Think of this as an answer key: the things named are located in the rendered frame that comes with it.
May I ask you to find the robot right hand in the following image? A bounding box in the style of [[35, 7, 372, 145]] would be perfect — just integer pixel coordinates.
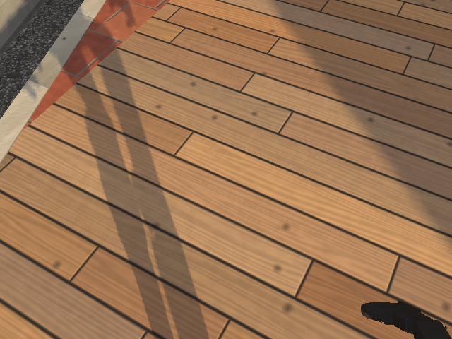
[[361, 301, 452, 339]]

